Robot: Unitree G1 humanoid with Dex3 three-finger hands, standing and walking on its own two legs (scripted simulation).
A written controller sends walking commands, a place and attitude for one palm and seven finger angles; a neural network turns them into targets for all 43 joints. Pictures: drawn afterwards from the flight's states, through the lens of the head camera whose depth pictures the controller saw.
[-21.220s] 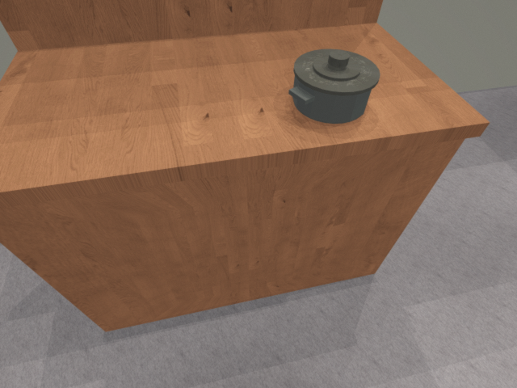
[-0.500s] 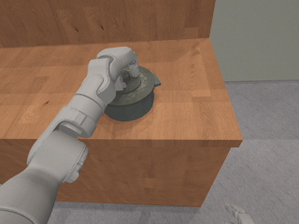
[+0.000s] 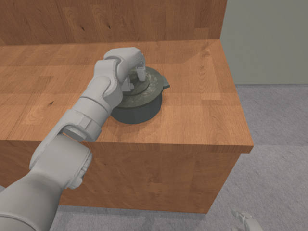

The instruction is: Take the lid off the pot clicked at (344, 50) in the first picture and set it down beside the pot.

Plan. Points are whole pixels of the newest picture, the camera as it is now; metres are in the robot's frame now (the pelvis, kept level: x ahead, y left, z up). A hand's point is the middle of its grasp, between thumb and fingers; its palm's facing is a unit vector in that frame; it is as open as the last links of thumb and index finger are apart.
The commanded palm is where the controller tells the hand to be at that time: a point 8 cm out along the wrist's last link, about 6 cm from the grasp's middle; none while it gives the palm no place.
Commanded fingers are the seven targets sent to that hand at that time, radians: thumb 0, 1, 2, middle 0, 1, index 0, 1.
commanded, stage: close the fingers and squeeze the knob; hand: left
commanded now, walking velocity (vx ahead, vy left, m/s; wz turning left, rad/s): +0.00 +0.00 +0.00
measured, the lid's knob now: (130, 78) +0.49 +0.07 +0.15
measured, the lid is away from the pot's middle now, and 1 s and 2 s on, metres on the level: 0.00 0.00 0.02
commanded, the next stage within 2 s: lift the lid straight up in 0.38 s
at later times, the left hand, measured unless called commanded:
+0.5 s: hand (127, 79) +0.45 +0.07 +0.17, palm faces -0.29 -0.05 -0.96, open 6.6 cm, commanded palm +0.43 +0.08 +0.24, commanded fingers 0.00 0.65 1.04 -0.85 -0.98 -0.98 -1.03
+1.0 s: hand (125, 70) +0.46 +0.07 +0.20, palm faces -0.25 -0.04 -0.97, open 6.4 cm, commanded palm +0.43 +0.08 +0.28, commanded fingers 0.00 0.66 1.04 -0.86 -0.98 -0.99 -1.03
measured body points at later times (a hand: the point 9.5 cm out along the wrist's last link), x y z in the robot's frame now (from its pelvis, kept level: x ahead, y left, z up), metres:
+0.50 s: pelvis +0.00 +0.00 +0.00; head +0.01 -0.04 +0.45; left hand +0.46 +0.07 +0.23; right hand +0.12 -0.25 -0.13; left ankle +0.00 +0.09 -0.74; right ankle -0.02 -0.13 -0.74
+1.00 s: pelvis +0.00 +0.00 +0.00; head +0.02 -0.04 +0.45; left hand +0.46 +0.07 +0.26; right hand +0.14 -0.24 -0.13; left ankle +0.00 +0.09 -0.74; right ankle -0.02 -0.13 -0.74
